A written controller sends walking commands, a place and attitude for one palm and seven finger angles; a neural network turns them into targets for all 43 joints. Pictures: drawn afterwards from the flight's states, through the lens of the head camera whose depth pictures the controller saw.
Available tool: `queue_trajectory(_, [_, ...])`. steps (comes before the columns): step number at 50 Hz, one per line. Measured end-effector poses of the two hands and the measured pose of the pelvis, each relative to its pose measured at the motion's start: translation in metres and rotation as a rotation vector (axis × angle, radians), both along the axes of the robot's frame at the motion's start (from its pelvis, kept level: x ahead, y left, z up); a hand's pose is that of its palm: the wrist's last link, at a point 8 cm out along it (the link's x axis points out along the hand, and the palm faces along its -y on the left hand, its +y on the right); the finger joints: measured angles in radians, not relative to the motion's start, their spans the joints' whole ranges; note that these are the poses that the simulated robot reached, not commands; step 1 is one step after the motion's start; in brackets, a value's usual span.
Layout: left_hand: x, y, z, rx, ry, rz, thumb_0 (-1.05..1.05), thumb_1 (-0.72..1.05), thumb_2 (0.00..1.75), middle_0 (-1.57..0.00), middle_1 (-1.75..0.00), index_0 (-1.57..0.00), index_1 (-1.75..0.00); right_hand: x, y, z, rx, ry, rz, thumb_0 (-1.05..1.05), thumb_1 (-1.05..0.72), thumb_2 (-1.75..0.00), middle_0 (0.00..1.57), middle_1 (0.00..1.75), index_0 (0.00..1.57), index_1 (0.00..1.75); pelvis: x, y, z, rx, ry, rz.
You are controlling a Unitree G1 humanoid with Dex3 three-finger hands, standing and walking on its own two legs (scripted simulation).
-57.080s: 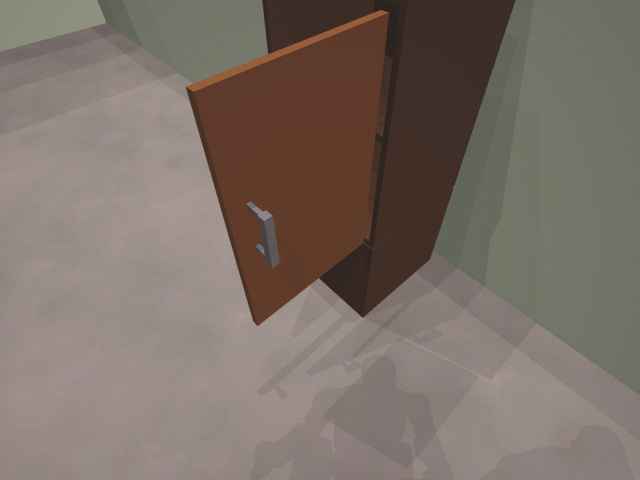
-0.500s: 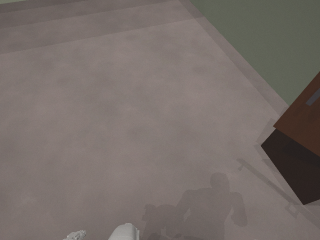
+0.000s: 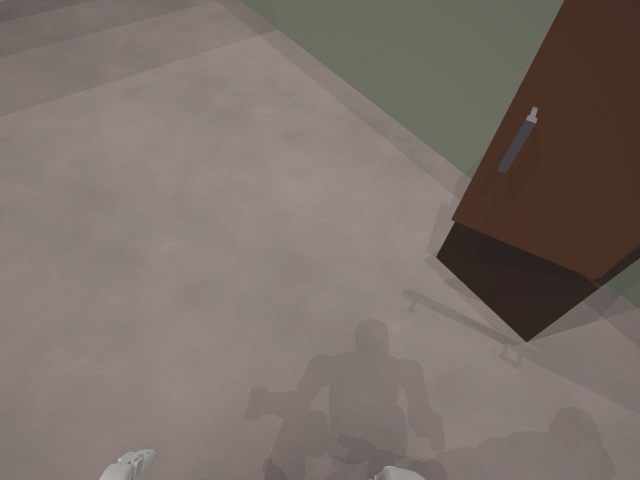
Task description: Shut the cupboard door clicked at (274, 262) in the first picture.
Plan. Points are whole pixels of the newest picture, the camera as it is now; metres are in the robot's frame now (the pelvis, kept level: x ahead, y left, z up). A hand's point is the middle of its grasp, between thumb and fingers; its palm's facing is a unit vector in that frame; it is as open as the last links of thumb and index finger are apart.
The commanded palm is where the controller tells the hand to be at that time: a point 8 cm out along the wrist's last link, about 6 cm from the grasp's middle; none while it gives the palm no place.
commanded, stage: turn to face it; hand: left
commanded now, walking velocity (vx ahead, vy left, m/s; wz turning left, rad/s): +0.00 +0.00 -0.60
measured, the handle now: (518, 140) +0.73 -0.36 -0.03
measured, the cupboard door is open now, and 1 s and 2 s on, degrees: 25 25 25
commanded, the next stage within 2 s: take the last steps up to it in 0.66 s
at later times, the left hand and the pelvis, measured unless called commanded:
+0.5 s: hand (202, 456) +0.16 +0.18 -0.19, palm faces -0.18 -0.96 -0.19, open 7.4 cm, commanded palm none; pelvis +0.04 +0.00 -0.01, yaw -14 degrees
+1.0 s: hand (243, 433) +0.19 +0.12 -0.16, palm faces -0.36 -0.91 -0.22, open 7.4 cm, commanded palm none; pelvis +0.07 -0.04 +0.00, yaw -23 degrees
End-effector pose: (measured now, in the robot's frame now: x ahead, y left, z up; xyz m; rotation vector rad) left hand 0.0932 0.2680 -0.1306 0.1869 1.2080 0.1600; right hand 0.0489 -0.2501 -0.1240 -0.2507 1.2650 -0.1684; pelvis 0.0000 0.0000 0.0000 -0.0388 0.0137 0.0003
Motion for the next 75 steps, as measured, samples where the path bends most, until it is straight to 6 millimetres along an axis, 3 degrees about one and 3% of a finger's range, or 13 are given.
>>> queue_trajectory(5, [0.039, -0.029, 0.001, 0.047, -0.069, -0.1, 0.0, 0.9, 0.9, -0.2, -0.3, -0.19, -0.3, -0.024, -0.033, -0.03, 0.026, 0.043, -0.104, 0.01, -0.91, -0.89, 0.21, 0.3, 0.21, 0.3, 0.009, -0.021, -0.018, 0.027, -0.003, -0.064])
queue_trajectory(10, [0.042, -0.051, 0.01, 0.056, -0.046, -0.141, 0.0, 0.9, 0.89, -0.2, -0.3, -0.2, -0.3, -0.018, -0.05, -0.026, 0.014, 0.032, -0.158, 0.01, -0.91, -0.89, 0.2, 0.3, 0.2, 0.3, 0.013, -0.025, -0.008, 0.037, -0.009, -0.112])
queue_trajectory(17, [0.045, -0.059, 0.003, 0.014, 0.014, -0.186, 0.0, 0.9, 0.89, -0.2, -0.3, -0.2, -0.3, 0.011, -0.048, -0.003, 0.0, -0.071, -0.184, 0.01, -0.91, -0.89, 0.2, 0.3, 0.2, 0.3, 0.023, -0.022, -0.001, 0.047, 0.003, -0.179])
queue_trajectory(24, [0.068, -0.041, -0.024, -0.033, 0.031, -0.199, 0.0, 0.9, 0.89, -0.2, -0.3, -0.2, -0.3, 0.027, -0.026, 0.005, -0.055, -0.132, -0.207, 0.01, -0.91, -0.89, 0.2, 0.3, 0.2, 0.3, 0.043, -0.001, -0.012, 0.024, 0.002, -0.238])
queue_trajectory(33, [0.104, -0.039, -0.01, -0.024, 0.042, -0.283, 0.0, 0.9, 0.89, -0.2, -0.3, -0.2, -0.3, -0.01, 0.002, 0.011, -0.026, -0.049, -0.287, 0.01, -0.91, -0.89, 0.2, 0.3, 0.21, 0.3, 0.052, 0.002, 0.003, 0.002, -0.002, -0.321])
queue_trajectory(41, [0.128, -0.076, -0.002, 0.023, -0.002, -0.386, 0.0, 0.9, 0.89, -0.2, -0.3, -0.19, -0.3, -0.064, -0.005, -0.022, 0.055, 0.035, -0.427, 0.01, -0.91, -0.89, 0.21, 0.3, 0.21, 0.3, 0.053, -0.019, -0.009, 0.034, -0.016, -0.382])
queue_trajectory(45, [0.123, -0.092, 0.003, 0.024, -0.004, -0.396, 0.0, 0.9, 0.89, -0.2, -0.3, -0.2, -0.3, -0.078, -0.015, -0.03, 0.072, 0.091, -0.463, 0.01, -0.91, -0.89, 0.2, 0.3, 0.21, 0.3, 0.057, -0.027, -0.008, 0.019, -0.018, -0.387])
queue_trajectory(51, [0.11, -0.101, -0.002, -0.001, 0.074, -0.39, 0.0, 0.9, 0.89, -0.2, -0.3, -0.2, -0.3, -0.055, -0.034, -0.01, 0.043, 0.047, -0.468, 0.01, -0.91, -0.89, 0.2, 0.3, 0.2, 0.3, 0.077, -0.038, 0.002, 0.023, -0.007, -0.407])
queue_trajectory(58, [0.119, -0.1, -0.034, -0.062, 0.178, -0.374, 0.0, 0.9, 0.89, -0.2, -0.3, -0.2, -0.3, 0.006, -0.05, 0.002, -0.048, -0.043, -0.447, 0.01, -0.91, -0.89, 0.2, 0.3, 0.2, 0.3, 0.119, -0.042, -0.01, -0.004, -0.004, -0.432])
queue_trajectory(61, [0.138, -0.103, -0.043, -0.071, 0.223, -0.407, 0.0, 0.9, 0.89, -0.2, -0.3, -0.2, -0.3, 0.021, -0.049, 0.007, -0.08, -0.079, -0.464, 0.01, -0.91, -0.89, 0.2, 0.3, 0.2, 0.3, 0.136, -0.045, -0.012, 0.006, -0.016, -0.469])
queue_trajectory(66, [0.197, -0.125, -0.029, -0.081, 0.174, -0.464, 0.01, 0.9, 0.89, -0.2, -0.3, -0.2, -0.3, 0.014, -0.037, 0.018, -0.06, -0.01, -0.523, 0.01, -0.91, -0.89, 0.2, 0.3, 0.21, 0.3, 0.162, -0.059, 0.003, -0.012, -0.018, -0.493])
queue_trajectory(71, [0.259, -0.16, -0.015, -0.075, 0.095, -0.508, 0.0, 0.91, 0.89, -0.2, -0.3, -0.19, -0.3, -0.001, -0.024, 0.018, 0.01, 0.108, -0.594, 0.01, -0.91, -0.89, 0.2, 0.3, 0.21, 0.3, 0.187, -0.082, 0.011, -0.018, -0.011, -0.52])
queue_trajectory(75, [0.3, -0.201, -0.012, -0.059, 0.074, -0.568, 0.0, 0.91, 0.9, -0.19, -0.3, -0.19, -0.3, -0.012, -0.021, 0.011, 0.073, 0.19, -0.664, 0.01, -0.91, -0.89, 0.2, 0.3, 0.21, 0.3, 0.205, -0.108, 0.008, -0.007, -0.009, -0.54])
